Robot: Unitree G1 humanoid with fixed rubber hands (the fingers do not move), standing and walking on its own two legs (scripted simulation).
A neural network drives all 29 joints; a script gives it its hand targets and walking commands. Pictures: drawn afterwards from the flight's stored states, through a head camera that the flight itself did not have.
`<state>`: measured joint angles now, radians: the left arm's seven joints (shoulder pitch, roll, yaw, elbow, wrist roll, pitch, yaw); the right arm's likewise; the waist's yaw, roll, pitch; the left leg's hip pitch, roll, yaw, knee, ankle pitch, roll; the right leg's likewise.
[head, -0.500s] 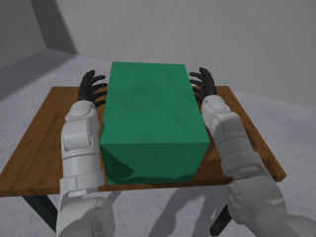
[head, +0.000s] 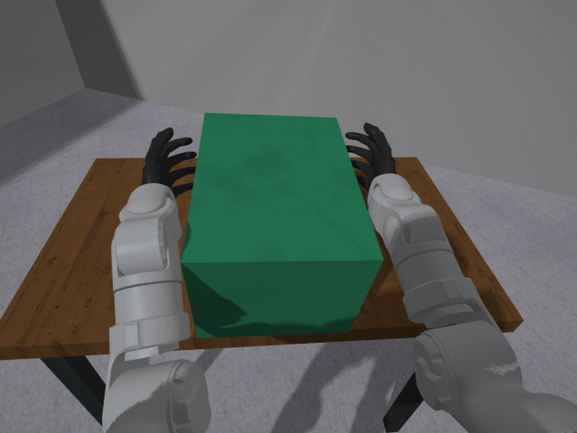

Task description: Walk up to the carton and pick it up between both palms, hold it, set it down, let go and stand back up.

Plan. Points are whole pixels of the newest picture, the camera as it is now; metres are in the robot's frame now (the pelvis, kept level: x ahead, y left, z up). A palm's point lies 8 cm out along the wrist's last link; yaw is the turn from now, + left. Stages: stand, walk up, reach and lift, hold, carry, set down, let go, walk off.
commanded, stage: hold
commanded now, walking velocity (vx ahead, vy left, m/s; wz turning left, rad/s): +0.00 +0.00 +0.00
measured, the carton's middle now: (273, 217) +0.36 +0.00 +0.14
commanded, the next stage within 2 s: none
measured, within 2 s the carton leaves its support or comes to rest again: neither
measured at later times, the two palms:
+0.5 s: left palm (159, 189) +0.36 +0.15 +0.20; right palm (379, 178) +0.37 -0.15 +0.20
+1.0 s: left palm (159, 189) +0.36 +0.15 +0.20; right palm (379, 179) +0.37 -0.15 +0.20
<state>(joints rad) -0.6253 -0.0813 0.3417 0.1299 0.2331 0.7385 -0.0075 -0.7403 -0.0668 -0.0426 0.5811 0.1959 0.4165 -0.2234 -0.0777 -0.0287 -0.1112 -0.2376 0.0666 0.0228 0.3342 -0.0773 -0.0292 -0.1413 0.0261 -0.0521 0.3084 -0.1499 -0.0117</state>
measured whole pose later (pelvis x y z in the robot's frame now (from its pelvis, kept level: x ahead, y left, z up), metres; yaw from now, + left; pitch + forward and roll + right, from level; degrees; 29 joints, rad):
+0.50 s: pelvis +0.00 +0.00 +0.00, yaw +0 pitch -1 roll -1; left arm -0.63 -0.08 0.34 0.13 0.23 0.74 -0.01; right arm -0.74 -0.07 -0.04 0.58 0.20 0.42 -0.22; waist -0.08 -0.03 -0.11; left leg -0.24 0.07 0.02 0.33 -0.08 -0.03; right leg -0.14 0.03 -0.05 0.31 -0.15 -0.01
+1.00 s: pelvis +0.00 +0.00 +0.00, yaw +0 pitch -1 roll -1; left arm -0.63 -0.08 0.34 0.13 0.24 0.74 -0.01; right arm -0.74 -0.07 -0.04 0.58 0.20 0.42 -0.22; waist -0.08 -0.03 -0.11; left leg -0.24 0.07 0.02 0.33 -0.08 -0.03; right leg -0.14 0.03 -0.05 0.31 -0.15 -0.01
